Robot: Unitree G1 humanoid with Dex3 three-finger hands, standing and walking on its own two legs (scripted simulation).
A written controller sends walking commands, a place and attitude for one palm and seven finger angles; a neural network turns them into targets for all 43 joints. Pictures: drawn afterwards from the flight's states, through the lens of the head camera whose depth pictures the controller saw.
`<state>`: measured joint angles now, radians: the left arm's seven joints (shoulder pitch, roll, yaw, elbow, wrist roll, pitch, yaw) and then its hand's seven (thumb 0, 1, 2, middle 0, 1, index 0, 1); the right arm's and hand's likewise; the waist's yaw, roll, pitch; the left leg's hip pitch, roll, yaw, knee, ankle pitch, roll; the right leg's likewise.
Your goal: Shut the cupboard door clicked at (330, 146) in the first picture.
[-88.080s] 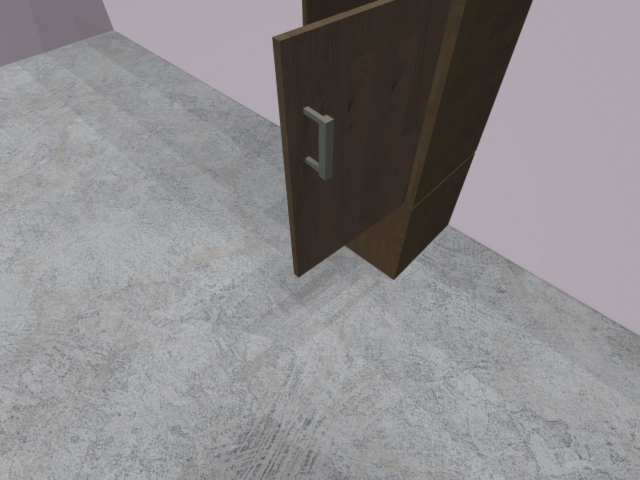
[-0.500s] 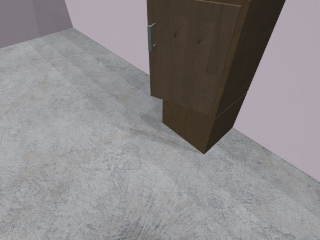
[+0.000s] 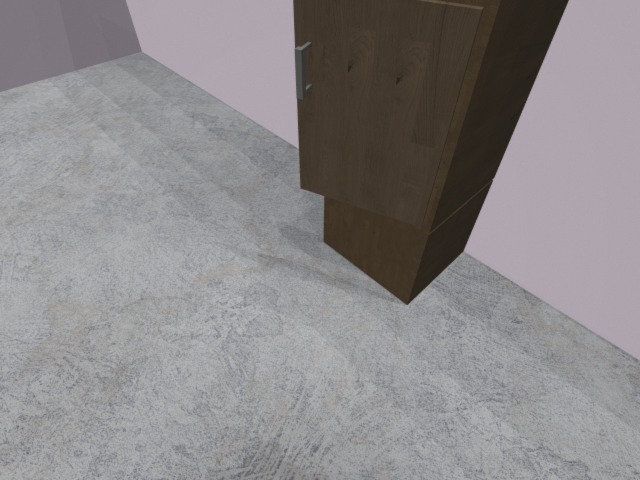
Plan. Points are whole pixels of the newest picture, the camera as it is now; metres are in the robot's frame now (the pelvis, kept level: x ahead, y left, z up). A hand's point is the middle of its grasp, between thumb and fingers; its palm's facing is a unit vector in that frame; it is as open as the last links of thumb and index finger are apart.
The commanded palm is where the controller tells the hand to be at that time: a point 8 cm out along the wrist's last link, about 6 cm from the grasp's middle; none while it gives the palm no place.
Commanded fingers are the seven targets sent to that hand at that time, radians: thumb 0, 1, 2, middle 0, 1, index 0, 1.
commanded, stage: look to check the result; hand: left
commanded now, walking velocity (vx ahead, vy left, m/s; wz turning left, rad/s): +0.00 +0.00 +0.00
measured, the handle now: (304, 70) +1.01 +0.09 +0.06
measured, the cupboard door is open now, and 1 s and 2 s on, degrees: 20 20 20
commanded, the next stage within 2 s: walk to a spot facing it in 0.34 s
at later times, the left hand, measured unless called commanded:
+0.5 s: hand out of the picture -0.01 +0.16 -0.18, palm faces +0.02 -0.98 -0.19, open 7.4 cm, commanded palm none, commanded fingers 0.00 0.90 0.90 -0.20 -0.30 -0.20 -0.30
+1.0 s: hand out of the picture +0.05 +0.23 -0.17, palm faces +0.25 -0.94 -0.24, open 7.4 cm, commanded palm none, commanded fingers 0.00 0.90 0.90 -0.20 -0.30 -0.20 -0.30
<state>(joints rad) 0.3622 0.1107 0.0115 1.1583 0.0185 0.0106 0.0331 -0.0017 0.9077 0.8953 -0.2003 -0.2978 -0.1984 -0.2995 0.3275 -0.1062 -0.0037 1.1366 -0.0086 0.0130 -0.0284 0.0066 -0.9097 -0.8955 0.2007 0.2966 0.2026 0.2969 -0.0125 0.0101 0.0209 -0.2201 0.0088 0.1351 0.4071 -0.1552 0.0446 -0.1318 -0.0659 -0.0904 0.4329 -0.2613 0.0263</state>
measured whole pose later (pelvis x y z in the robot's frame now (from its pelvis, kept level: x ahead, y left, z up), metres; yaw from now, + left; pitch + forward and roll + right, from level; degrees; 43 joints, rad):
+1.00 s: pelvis +0.00 +0.01 +0.00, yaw +15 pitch +3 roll -2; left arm 0.13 0.23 0.08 0.93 0.03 0.05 0.01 0.00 0.91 0.90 -0.20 -0.30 -0.20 -0.30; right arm 0.25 -0.19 -0.04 0.98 -0.03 0.03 -0.02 0.01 -0.91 -0.90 0.20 0.30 0.20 0.30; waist -0.04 0.01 0.08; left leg -0.37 -0.06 -0.02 0.47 -0.15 0.08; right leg -0.47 -0.04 0.01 1.10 -0.36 0.07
